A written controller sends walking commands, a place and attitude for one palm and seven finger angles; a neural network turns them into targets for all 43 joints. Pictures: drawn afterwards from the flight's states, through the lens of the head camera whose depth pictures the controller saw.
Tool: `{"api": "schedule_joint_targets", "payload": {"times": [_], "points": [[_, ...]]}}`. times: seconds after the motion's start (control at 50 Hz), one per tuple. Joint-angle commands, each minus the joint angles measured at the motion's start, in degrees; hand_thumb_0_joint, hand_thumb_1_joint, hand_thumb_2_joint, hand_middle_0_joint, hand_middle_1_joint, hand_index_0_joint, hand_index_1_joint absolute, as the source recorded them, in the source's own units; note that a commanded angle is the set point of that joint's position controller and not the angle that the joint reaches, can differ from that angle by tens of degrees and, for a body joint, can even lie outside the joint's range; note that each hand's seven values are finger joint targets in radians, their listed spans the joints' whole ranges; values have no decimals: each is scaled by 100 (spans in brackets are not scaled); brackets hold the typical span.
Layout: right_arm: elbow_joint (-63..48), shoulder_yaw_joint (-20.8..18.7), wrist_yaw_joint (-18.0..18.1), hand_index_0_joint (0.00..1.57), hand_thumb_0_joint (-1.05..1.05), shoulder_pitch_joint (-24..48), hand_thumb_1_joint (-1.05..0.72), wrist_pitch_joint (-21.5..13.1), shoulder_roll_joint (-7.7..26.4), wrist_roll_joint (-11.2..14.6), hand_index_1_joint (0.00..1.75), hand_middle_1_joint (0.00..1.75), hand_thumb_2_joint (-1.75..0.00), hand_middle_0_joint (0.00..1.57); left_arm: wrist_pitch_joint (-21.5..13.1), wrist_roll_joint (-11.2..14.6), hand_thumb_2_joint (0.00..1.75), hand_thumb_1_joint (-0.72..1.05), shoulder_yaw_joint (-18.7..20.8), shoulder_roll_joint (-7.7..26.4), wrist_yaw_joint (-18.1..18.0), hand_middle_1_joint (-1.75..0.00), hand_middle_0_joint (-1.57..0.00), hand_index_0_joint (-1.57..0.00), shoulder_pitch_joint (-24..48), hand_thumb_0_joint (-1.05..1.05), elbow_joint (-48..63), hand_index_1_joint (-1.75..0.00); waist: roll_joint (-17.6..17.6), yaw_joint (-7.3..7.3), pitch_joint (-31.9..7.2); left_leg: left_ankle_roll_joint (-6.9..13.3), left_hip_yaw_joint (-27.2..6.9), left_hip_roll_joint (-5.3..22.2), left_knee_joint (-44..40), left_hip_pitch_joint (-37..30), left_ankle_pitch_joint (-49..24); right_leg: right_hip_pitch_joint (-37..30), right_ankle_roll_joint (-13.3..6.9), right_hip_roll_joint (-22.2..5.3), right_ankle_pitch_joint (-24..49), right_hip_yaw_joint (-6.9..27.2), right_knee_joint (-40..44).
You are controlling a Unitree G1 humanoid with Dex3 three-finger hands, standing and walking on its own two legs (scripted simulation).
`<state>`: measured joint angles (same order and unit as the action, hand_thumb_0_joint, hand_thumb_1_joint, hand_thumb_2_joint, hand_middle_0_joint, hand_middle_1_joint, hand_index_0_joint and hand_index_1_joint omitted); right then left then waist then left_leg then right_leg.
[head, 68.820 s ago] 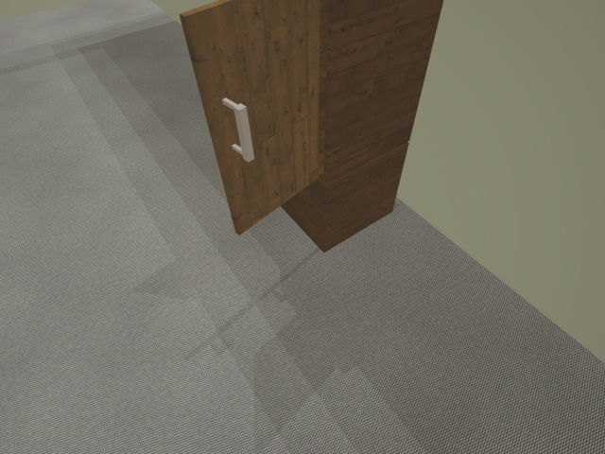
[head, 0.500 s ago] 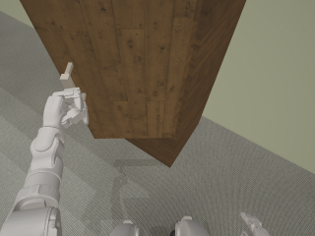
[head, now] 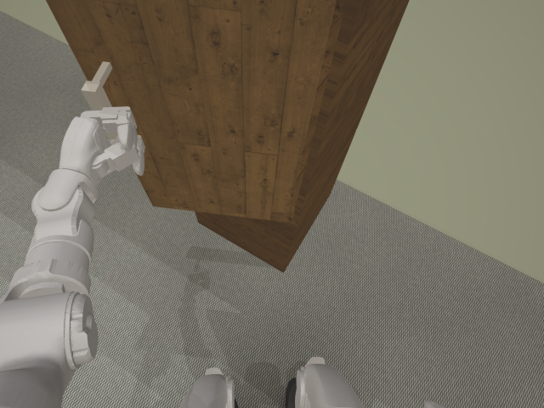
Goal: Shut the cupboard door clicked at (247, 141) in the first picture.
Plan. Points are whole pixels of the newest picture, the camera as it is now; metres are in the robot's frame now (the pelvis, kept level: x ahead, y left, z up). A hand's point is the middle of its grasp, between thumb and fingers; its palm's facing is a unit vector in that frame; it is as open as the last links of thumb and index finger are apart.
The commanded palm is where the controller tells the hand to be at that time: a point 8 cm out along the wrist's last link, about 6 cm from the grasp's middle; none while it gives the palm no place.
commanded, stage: push the door shut along its arc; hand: left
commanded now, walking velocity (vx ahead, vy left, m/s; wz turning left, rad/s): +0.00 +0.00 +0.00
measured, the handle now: (114, 112) +0.54 +0.23 +0.08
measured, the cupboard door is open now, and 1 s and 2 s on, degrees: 25 11 0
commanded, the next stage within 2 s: pull the fist back off the door in 1.12 s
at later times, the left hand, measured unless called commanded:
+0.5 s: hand (167, 118) +0.52 +0.15 +0.08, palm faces -0.30 -0.95 +0.00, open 3.1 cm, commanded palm +0.52 +0.20 +0.08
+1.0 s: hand (182, 100) +0.55 +0.13 +0.08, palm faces -0.38 -0.92 +0.00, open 3.2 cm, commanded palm +0.57 +0.16 +0.08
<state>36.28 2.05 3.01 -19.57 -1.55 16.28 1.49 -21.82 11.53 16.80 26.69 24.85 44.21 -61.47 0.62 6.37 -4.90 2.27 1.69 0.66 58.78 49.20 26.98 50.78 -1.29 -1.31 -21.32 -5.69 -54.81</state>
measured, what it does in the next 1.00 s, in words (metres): stands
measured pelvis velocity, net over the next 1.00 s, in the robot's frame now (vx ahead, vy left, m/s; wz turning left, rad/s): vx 0.01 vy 0.00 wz -0.03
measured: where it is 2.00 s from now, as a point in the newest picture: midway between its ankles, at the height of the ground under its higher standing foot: outside the picture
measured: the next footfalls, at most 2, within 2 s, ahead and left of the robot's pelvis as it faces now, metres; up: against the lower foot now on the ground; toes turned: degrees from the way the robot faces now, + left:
none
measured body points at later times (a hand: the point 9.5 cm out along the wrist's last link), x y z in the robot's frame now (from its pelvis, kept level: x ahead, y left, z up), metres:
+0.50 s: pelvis +0.01 +0.01 -0.01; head +0.14 +0.03 +0.42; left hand +0.53 +0.20 +0.08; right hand +0.01 -0.26 -0.11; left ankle +0.01 +0.09 -0.67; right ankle +0.05 -0.11 -0.67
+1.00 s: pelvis +0.01 +0.00 -0.02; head +0.17 +0.02 +0.40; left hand +0.57 +0.18 +0.09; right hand -0.01 -0.27 -0.12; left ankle +0.01 +0.09 -0.67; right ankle +0.05 -0.11 -0.67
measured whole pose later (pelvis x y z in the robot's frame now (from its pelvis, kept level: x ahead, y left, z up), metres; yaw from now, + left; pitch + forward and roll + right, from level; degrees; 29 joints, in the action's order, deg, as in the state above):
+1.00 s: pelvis +0.01 +0.00 -0.02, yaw -2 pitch +24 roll -4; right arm 36.6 3.2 2.9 -21.9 -0.8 16.5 -0.3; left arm -13.7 6.0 14.7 35.1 30.9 66.7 -73.3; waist 1.9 13.1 -4.6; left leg 2.5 1.1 2.2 64.2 58.8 29.7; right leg 59.7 -1.2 0.1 -22.6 -6.1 -58.1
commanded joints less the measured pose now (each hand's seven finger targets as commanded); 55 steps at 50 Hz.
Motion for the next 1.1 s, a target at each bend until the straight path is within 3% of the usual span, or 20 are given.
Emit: {"api": "schedule_joint_targets", "payload": {"times": [0.0, 0.06, 0.1, 0.18, 0.26, 0.3, 0.38, 0.4, 0.44, 0.52, 0.64, 0.66, 0.72, 0.76, 0.78, 0.8, 0.84, 0.92, 0.98, 1.08], "points": [[-383, -359, 48, 20, 0, -656, -90, -170, 1001, 6, 30, 30, -90, 20, -335, -50, 90, 90, -3, 1111, 84, -150, -130, -130, 3112, 0, 1112, -150, 623, 373, -2525, -89, -601, 18, -808, -1491, -1415, -862, -65, 209, 786, 442, 514], [-365, -366, 22, 20, 0, -770, -90, -158, 1024, -26, 30, 30, -90, 20, -343, -47, 90, 90, -35, 1056, 118, -150, -130, -130, 3219, 0, 1078, -150, 660, 412, -2683, -107, -658, 44, -729, -1732, -1809, -725, -78, 247, 968, 392, 444], [-372, -376, 5, 20, 0, -789, -90, -109, 1050, -33, 30, 30, -90, 20, -308, -77, 90, 90, 147, 1284, 147, -150, -130, -130, 3150, 0, 986, -150, 682, 355, -2760, -121, -639, 50, -700, -1709, -1913, -816, -75, 244, 1058, 404, 443], [-353, -365, -6, 20, 0, -838, -90, -72, 1051, -42, 30, 30, -90, 20, -257, -111, 90, 90, -51, 1110, 186, -150, -130, -130, 3513, 0, 895, -150, 763, 495, -2645, -136, -710, 89, -675, -1844, -1992, -465, -68, 266, 977, 351, 428], [-379, -344, 0, 20, 0, -953, -90, -15, 1094, -54, 30, 30, -90, 20, -207, -156, 90, 90, 254, 1518, 136, -150, -130, -130, 3669, 0, 733, -150, 674, 486, -2614, -119, -718, 77, -659, -1650, -1985, -562, -93, 278, 987, 337, 384], [-345, -349, -24, 20, 0, -988, -90, -10, 1066, -72, 30, 30, -90, 20, -176, -212, 90, 90, -9, 1220, 139, -150, -130, -130, 3811, 0, 703, -150, 808, 572, -2667, -145, -775, 111, -617, -1864, -2171, -303, -68, 281, 1002, 317, 379], [-304, -356, -22, 20, 0, -1099, -90, 30, 1131, -93, 30, 30, -90, 20, -164, -275, 90, 90, 193, 1568, 182, -150, -130, -130, 4028, 0, 584, -150, 756, 626, -2802, -147, -806, 137, -526, -1871, -2287, -245, -72, 300, 1047, 317, 334], [-317, -343, -28, 20, 0, -1071, -90, 37, 1100, -94, 30, 30, -90, 20, -103, -276, 90, 90, 63, 1407, 225, -150, -130, -130, 4022, 0, 473, -150, 758, 660, -2772, -120, -748, 108, -488, -1752, -2196, -283, -61, 308, 1050, 339, 350], [-308, -324, -15, 20, 0, -1123, -90, 44, 1116, -90, 30, 30, -90, 20, -17, -292, 90, 90, 83, 1501, 267, -150, -130, -130, 4147, 0, 292, -150, 618, 724, -2640, -85, -721, 94, -477, -1495, -1997, -347, -55, 313, 1008, 350, 370], [-320, -322, 3, 20, 0, -1227, -90, 50, 1147, -129, 30, 30, -90, 20, 15, -354, 90, 90, 410, 1977, 305, -150, -130, -130, 4360, 0, 417, -150, 875, 655, -3115, -103, -729, 109, -335, -1665, -2450, -398, -70, 313, 1282, 357, 243], [-424, -303, -3, 20, 0, -1316, -90, 109, 1137, -141, 30, 30, -90, 20, 183, -467, 90, 90, 623, 2376, 392, -150, -130, -130, 4187, 0, 284, -150, 832, 620, -3203, -62, -546, 75, -208, -1240, -2585, -840, -54, 340, 1744, 410, 180], [-452, -315, -10, 20, 0, -1313, -90, 100, 1108, -137, 30, 30, -90, 20, 169, -411, 90, 90, 508, 2144, 433, -150, -130, -130, 4210, 0, 351, -150, 867, 659, -3289, -51, -535, 63, -168, -1341, -2694, -774, -59, 357, 1821, 403, 150], [-394, -347, -4, 20, 0, -1353, -90, 126, 1139, -148, 30, 30, -90, 20, 233, -412, 90, 90, 435, 2125, 512, -150, -130, -130, 4340, 0, 458, -150, 826, 711, -3285, -60, -572, 106, -158, -1477, -2702, -663, -37, 369, 1784, 385, 204], [-346, -355, 4, 20, 0, -1379, -90, 102, 1121, -147, 30, 30, -90, 20, 253, -338, 90, 90, 195, 1813, 589, -150, -130, -130, 4613, 0, 519, -150, 903, 824, -3253, -47, -597, 99, -148, -1649, -2802, -522, -54, 385, 1813, 358, 214], [-308, -372, 18, 20, 0, -1372, -90, 105, 1158, -149, 30, 30, -90, 20, 260, -362, 90, 90, 329, 2030, 610, -150, -130, -130, 4666, 0, 590, -150, 940, 789, -3375, -61, -593, 119, -121, -1700, -2828, -535, -42, 379, 1831, 371, 218], [-299, -367, 11, 20, 0, -1341, -90, 92, 1137, -150, 30, 30, -90, 20, 284, -360, 90, 90, 143, 1829, 648, -150, -130, -130, 4718, 0, 606, -150, 1091, 810, -3386, -68, -609, 98, -124, -1768, -2850, -476, -56, 379, 1822, 366, 225], [-237, -347, 33, 20, 0, -1333, -90, 77, 1147, -149, 30, 30, -90, 20, 363, -360, 90, 90, 65, 1774, 667, -150, -130, -130, 4802, 0, 360, -150, 818, 914, -3060, -34, -587, 93, -110, -1503, -2496, -377, -41, 389, 1606, 366, 284], [-69, -313, 77, 20, 0, -1359, -90, -18, 1168, -163, 30, 30, -90, 20, 437, -395, 90, 90, -132, 1675, 611, -150, -130, -130, 5472, 0, 91, -150, 924, 1132, -2731, -13, -608, 99, -28, -1294, -2112, 21, -60, 387, 1210, 343, 280], [-35, -320, 75, 20, 0, -1356, -90, -83, 1167, -186, 30, 30, -90, 20, 405, -398, 90, 90, -187, 1599, 613, -150, -130, -130, 5643, 0, 153, -150, 1160, 1130, -3144, -35, -654, 99, 91, -1582, -2435, 137, -99, 394, 1345, 313, 144], [146, -331, 57, 20, 0, -1343, -90, -174, 1191, -229, 30, 30, -90, 20, 492, -453, 90, 90, -552, 1142, 584, -150, -130, -130, 6150, 0, 72, -150, 1448, 1284, -3181, -73, -828, 164, 241, -1931, -2533, 864, -105, 403, 1075, 206, 18]]}}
